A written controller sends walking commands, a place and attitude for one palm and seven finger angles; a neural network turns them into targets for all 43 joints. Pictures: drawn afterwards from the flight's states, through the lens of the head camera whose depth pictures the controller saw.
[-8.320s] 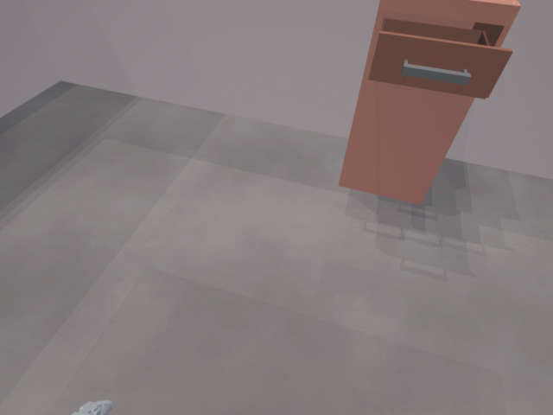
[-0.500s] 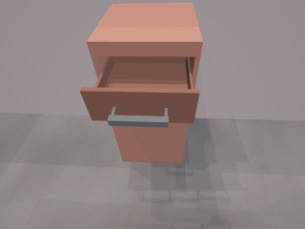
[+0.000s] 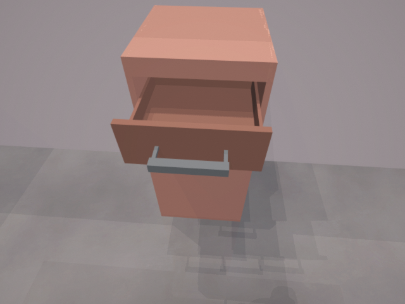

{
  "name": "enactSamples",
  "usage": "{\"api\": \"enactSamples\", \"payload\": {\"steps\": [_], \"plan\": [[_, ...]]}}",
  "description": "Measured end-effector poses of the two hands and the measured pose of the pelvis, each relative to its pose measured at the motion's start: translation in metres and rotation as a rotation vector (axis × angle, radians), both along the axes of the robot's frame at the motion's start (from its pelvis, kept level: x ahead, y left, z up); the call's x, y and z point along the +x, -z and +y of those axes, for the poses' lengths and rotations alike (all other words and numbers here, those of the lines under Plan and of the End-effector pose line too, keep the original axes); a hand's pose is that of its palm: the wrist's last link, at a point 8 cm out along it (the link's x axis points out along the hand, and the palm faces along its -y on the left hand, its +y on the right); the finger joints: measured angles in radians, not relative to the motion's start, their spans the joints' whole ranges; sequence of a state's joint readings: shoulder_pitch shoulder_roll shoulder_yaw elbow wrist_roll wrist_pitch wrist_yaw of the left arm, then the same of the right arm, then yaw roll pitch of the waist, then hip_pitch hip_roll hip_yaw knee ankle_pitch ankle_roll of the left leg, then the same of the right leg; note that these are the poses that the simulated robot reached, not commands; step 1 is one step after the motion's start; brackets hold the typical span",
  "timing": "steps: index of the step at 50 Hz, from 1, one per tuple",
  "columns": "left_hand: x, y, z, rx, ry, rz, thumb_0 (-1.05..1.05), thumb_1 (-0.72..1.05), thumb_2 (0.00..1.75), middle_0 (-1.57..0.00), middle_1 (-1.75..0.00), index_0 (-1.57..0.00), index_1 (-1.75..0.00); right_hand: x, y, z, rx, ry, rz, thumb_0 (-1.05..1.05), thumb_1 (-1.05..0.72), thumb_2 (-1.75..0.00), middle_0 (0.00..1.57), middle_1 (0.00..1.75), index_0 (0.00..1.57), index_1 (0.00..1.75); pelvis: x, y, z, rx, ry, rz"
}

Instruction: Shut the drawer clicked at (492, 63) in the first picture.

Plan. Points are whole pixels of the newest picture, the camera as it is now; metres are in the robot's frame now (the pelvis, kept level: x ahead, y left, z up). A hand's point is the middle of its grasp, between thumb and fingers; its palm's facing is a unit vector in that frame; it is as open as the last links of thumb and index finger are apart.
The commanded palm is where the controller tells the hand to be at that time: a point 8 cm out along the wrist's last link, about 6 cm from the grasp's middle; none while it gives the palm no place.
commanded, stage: look again from close up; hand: left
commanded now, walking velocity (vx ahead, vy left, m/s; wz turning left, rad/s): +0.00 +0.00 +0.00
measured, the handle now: (189, 159) +0.45 +0.06 +0.01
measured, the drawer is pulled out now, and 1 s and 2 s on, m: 0.21 0.21 0.21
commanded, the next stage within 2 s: shuffle to correct the standing spot in 0.42 s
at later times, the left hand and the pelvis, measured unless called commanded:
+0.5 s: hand out of the picture +0.04 +0.14 -0.17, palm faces +0.01 -0.98 -0.19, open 7.3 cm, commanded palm none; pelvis +0.04 -0.03 +0.00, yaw +0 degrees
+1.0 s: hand out of the picture +0.06 +0.08 -0.18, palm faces +0.05 -0.98 -0.19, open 7.4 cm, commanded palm none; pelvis +0.07 -0.09 -0.01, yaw +1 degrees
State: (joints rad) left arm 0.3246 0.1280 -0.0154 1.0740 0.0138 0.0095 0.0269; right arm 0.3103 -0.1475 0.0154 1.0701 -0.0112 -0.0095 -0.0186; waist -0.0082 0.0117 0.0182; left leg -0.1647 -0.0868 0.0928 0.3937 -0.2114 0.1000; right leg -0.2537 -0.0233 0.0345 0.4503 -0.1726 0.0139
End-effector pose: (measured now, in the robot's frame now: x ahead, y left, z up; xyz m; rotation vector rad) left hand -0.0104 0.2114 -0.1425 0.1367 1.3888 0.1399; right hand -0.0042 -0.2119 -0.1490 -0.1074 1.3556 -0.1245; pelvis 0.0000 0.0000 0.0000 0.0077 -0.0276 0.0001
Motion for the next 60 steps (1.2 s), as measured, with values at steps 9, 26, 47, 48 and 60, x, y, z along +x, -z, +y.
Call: {"api": "enactSamples", "payload": {"steps": [9,26,47,48,60], "plan": [[0.009,0.001,-0.016,-0.019,-0.008,0.041,0.01,0.91,0.90,-0.20,-0.30,-0.20,-0.30,0.027,-0.004,-0.015,-0.028,-0.012,-0.006,0.01,-0.92,-0.90,0.20,0.30,0.20,0.30,0.019,-0.002,-0.009,-0.001,-0.002,0.009],[0.047,-0.001,-0.021,0.015,0.004,0.009,0.01,0.93,0.90,-0.20,-0.30,-0.20,-0.30,0.039,-0.002,-0.027,-0.015,-0.010,0.033,0.00,-0.91,-0.90,0.20,0.30,0.20,0.30,0.041,-0.003,-0.027,-0.002,-0.007,0.004],[0.063,0.005,-0.070,0.014,-0.016,0.048,0.00,0.91,0.90,-0.20,-0.30,-0.20,-0.30,0.048,0.011,-0.090,-0.052,0.029,0.108,0.00,-0.90,-0.90,0.20,0.30,0.20,0.30,0.065,0.009,-0.079,0.009,-0.007,0.031],[0.063,0.005,-0.074,0.013,-0.023,0.045,0.00,0.91,0.90,-0.20,-0.30,-0.20,-0.30,0.052,0.009,-0.096,-0.059,0.024,0.109,0.00,-0.90,-0.90,0.20,0.30,0.20,0.30,0.066,0.009,-0.083,0.008,-0.013,0.033],[0.061,0.000,-0.117,-0.021,-0.034,0.034,0.00,0.91,0.90,-0.20,-0.30,-0.20,-0.30,0.134,-0.008,-0.123,-0.069,0.000,-0.080,0.00,-0.91,-0.90,0.20,0.30,0.20,0.30,0.074,-0.001,-0.105,0.000,0.012,0.022]]}}
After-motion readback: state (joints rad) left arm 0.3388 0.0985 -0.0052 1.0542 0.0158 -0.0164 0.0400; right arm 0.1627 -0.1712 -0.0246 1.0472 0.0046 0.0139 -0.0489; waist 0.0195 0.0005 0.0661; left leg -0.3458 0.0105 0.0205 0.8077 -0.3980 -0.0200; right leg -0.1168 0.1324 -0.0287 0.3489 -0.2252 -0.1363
